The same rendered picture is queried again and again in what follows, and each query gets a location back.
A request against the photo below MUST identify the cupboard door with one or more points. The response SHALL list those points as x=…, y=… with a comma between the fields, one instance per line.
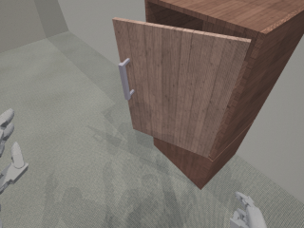
x=182, y=80

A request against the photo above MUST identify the robot right hand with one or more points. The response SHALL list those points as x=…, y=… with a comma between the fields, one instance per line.
x=251, y=218

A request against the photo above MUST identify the robot left hand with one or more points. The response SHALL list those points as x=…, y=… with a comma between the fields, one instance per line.
x=16, y=169

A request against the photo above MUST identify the handle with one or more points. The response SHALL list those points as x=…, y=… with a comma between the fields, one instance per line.
x=126, y=92

